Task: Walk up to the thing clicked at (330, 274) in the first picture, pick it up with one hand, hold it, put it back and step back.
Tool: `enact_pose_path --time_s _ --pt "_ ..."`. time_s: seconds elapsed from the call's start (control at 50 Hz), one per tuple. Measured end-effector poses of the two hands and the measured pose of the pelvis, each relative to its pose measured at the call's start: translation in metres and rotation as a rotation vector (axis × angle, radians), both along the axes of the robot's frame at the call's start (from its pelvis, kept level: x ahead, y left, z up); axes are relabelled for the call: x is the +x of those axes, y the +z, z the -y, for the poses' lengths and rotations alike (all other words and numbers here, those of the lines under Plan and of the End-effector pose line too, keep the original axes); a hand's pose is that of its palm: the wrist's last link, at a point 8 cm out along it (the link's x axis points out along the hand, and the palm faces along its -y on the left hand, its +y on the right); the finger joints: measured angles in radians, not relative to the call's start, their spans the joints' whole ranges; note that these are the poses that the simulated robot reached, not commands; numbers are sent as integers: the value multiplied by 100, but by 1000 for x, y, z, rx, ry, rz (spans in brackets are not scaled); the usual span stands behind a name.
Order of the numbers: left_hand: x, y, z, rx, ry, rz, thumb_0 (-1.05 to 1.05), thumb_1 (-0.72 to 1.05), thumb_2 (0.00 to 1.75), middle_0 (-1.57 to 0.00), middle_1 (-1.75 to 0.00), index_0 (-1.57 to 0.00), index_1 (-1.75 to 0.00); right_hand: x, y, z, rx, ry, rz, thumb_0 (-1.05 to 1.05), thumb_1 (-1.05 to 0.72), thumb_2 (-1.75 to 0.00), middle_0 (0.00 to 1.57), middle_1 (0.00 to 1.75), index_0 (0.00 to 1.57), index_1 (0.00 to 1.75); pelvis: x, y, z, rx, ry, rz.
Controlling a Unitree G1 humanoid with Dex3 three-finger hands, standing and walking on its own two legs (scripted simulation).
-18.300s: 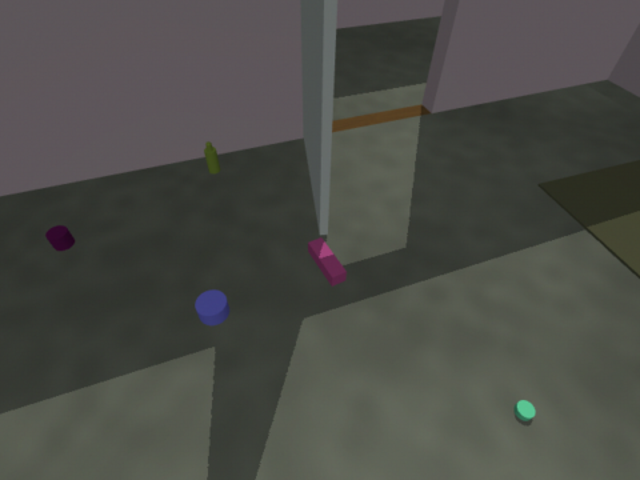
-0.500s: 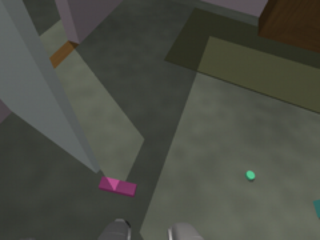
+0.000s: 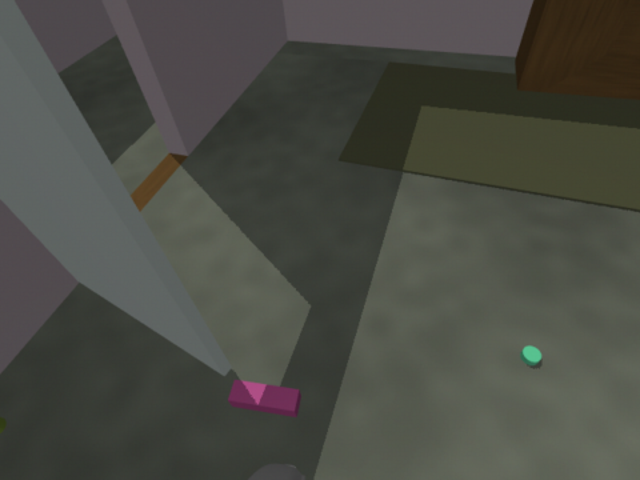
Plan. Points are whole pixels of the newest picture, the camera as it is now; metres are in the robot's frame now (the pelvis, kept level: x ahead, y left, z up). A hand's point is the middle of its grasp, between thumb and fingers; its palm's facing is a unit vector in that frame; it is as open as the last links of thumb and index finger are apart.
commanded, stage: walk up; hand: left
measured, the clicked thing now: (265, 398) +0.46 +0.26 -0.72
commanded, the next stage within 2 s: none
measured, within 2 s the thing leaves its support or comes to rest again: neither
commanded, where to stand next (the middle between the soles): +0.07 +0.01 m, yaw +0 degrees
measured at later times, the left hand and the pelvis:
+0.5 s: hand (127, 478) +0.15 +0.30 -0.15, palm faces -0.01 -0.93 -0.35, open 7.3 cm; pelvis +0.04 +0.02 +0.00, yaw +0 degrees
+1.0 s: hand out of the picture +0.08 +0.31 -0.13, palm faces +0.03 -0.89 -0.45, open 7.3 cm; pelvis +0.00 +0.02 +0.00, yaw +2 degrees
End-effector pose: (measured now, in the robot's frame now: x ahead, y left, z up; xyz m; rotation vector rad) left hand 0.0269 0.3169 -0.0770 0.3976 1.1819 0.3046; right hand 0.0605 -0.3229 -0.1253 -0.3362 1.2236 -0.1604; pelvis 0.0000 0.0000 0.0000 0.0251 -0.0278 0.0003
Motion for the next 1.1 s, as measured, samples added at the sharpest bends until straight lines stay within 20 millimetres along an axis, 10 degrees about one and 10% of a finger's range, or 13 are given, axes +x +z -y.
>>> enact_pose_path --time_s 0.16,0.26,0.46,0.7,0.84,1.1 --pt "-19 5 -62 35 22 -52 0 90 90 -21 -30 -21 -31 13 16 -28 -19 35 16 1 -90 -89 21 30 20 30 17 0 -34 -6 23 9" --pt "12 -11 -79 11 -4 -80 1 91 90 -21 -30 -20 -30 19 31 -44 -58 1 115 1 -90 -89 21 30 20 30 30 -1 -48 8 3 30" --pt "107 -29 -46 -92 -43 38 0 91 90 -20 -30 -20 -30 12 57 -24 -188 -33 29 0 -90 -89 21 30 21 31 45 5 -31 -7 -3 48" --pt "138 -35 27 -98 -147 64 0 91 90 -21 -30 -21 -30 64 10 5 -108 -39 95 0 -90 -89 20 30 20 30 25 -12 0 -7 -22 20" --pt "121 -19 21 -58 -123 180 0 90 90 -21 -30 -21 -31 41 -2 -14 -46 39 53 0 -90 -89 21 30 20 30 7 -13 -2 -12 24 6" --pt "13 -3 -51 -1 -4 -43 0 91 90 -21 -30 -21 -30 -49 29 -31 -34 -36 -47 0 -90 -89 21 30 20 30 3 12 -26 -24 20 13"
